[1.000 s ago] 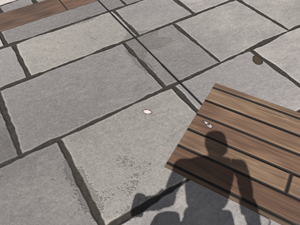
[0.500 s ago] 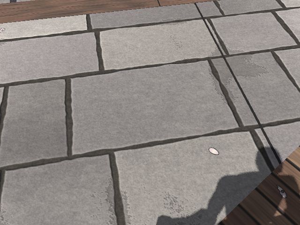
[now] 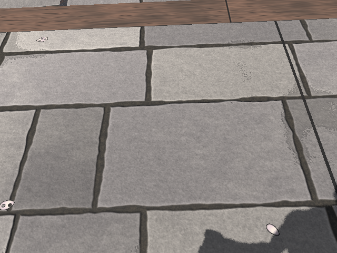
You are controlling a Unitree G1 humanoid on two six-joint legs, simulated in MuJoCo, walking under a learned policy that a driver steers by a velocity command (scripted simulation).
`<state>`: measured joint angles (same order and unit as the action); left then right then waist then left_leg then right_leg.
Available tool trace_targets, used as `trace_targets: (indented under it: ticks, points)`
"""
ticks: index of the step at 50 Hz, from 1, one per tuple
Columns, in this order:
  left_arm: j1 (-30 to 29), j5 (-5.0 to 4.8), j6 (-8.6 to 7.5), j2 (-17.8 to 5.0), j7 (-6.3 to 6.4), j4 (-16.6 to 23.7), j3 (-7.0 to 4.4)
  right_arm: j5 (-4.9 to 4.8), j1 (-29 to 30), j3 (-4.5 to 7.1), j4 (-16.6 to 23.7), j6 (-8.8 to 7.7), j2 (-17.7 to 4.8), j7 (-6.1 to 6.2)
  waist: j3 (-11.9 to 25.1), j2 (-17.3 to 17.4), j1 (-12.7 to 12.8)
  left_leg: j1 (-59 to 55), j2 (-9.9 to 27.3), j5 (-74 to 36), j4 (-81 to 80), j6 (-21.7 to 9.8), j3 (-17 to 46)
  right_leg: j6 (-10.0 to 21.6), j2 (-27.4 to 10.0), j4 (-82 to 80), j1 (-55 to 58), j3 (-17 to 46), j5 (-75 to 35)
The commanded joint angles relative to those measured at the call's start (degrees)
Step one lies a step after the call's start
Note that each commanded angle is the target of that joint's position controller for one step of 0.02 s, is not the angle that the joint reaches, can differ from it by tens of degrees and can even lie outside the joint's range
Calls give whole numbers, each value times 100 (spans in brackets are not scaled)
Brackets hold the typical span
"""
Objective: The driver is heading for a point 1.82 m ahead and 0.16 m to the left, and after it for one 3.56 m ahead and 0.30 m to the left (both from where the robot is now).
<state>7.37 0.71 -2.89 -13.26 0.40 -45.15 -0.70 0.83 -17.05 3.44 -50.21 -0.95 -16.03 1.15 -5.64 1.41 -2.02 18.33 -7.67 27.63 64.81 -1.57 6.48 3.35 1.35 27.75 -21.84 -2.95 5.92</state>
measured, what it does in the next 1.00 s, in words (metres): steps on the spot: left foot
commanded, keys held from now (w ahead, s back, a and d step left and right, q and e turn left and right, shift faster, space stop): no key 1.00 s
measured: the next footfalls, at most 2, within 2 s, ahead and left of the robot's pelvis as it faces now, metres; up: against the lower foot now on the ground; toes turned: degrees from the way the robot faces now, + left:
left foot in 0.26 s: +0.06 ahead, +0.12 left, +0.00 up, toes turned -3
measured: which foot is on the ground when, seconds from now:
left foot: up 0.00-0.24, down 0.26-1.00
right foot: down 0.00-1.00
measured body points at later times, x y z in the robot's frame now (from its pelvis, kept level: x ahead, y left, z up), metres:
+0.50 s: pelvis +0.04 +0.01 +0.01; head +0.04 +0.01 +0.46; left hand +0.07 +0.26 -0.14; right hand +0.08 -0.23 -0.14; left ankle +0.02 +0.12 -0.73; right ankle +0.10 -0.08 -0.73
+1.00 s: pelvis +0.07 +0.02 +0.01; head +0.07 +0.02 +0.46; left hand +0.07 +0.24 -0.15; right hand +0.05 -0.21 -0.15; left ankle +0.02 +0.12 -0.73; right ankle +0.10 -0.08 -0.73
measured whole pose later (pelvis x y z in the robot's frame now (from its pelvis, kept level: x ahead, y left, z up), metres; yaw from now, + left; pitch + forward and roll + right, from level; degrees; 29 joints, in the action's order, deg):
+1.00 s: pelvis +0.07 +0.02 +0.01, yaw +0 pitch -2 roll +0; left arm 15.4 0.6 0.2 -9.3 2.0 -64.6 0.0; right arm 0.4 -17.1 -0.9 -65.7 -0.7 -8.8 2.8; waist -1.7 -0.1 0.8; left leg 4.2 -2.1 16.2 22.0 -1.7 1.9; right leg 1.8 1.3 22.9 -11.8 -1.7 9.6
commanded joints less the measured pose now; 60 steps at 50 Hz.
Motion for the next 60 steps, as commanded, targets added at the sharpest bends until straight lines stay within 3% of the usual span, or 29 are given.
trace_targets:
  ticks: [1, 4, 9, 12, 13, 14, 15, 16, 19, 22, 27, 41, 60]
  points:
    - [367, 12, -22, -466, 30, 67, -57, 67, -798, 47, -14, 196, -293, -94, 987, -765, -24, -60, 360, -362, -213, 185, 17, 773, -1386, -1057, 895, 1190, -3052]
    - [341, 68, -33, -581, 17, -78, -57, 35, -721, -31, -114, 308, -155, -71, 1045, -860, -96, -404, 408, -293, -1268, 234, -220, 747, -1245, -1178, 687, 936, -2231]
    - [501, 63, 187, -817, 15, -248, -140, 33, -118, -114, -174, 399, -202, -17, 773, -1055, 146, -689, 567, -552, -2659, 138, -552, 714, -1224, -1564, 396, 1332, 1103]
    - [537, 9, 319, -757, 50, -334, -132, 52, -193, -173, -352, 282, -121, 19, 488, -716, 28, -1383, 626, -1250, -3984, -87, -533, 370, -1149, -1543, -179, 1397, 2065]
    - [638, 7, 323, -671, 46, -375, -117, 102, -149, -186, -344, 214, -213, 45, 377, -457, 51, -1480, 947, -1369, -4431, -200, -74, 118, -1073, -1451, -325, 1374, 2142]
    - [774, -38, 316, -533, 23, -359, -93, 130, -59, -159, -312, 144, -483, 80, 353, 34, 219, -1240, 1540, -938, -4820, -397, 726, -110, -758, -1123, -292, 1085, 1857]
    - [770, -87, 322, -378, 1, -433, -74, 9, 200, -196, -410, 100, -395, 63, 141, 571, 406, -48, 1753, -403, -5130, -515, 959, -196, -314, -876, 617, 546, 1090]
    - [784, -43, 315, -376, -9, -550, -66, -7, 387, -274, -427, 38, -154, 51, 158, 528, 475, 340, 1653, -232, -5286, -379, 861, -202, -362, -743, 1305, 573, 580]
    - [995, 16, 269, -552, -11, -819, -111, -49, 302, -263, -602, -40, -198, 85, 228, 355, 479, 41, 1264, -827, -5106, -137, 399, -105, -553, -789, 1501, 734, 275]
    - [974, 1, 239, -451, 11, -1001, -72, -54, 41, -262, -783, -20, -118, 87, 215, 16, 346, -459, 1205, -1345, -4864, -208, 253, -84, -597, -932, 1120, 790, 365]
    - [969, -2, 246, -357, 58, -1243, -41, -46, -66, -274, -983, -10, -69, 102, 244, -139, 289, -606, 1204, -1597, -4787, -240, 195, -101, -600, -954, 1149, 790, 259]
    - [1131, -12, 279, -186, 147, -1745, -4, -45, -266, -354, -1388, -4, 162, 157, 233, -119, 300, -769, 1192, -2076, -4714, -205, 78, -56, -635, -810, 1323, 777, -182]
    - [1198, -16, 300, 20, 195, -2053, 7, -33, -537, -386, -1599, 1, 370, 196, 123, -110, 281, -815, 1196, -2118, -4711, -193, 31, -60, -626, -768, 1336, 770, -242]
Velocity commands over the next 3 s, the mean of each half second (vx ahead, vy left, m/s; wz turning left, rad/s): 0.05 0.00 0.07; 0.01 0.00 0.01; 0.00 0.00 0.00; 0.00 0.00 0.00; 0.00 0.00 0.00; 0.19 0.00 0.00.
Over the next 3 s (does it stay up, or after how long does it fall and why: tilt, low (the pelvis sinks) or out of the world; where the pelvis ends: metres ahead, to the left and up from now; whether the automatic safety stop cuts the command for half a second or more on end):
stays up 0.18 -0.02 -0.01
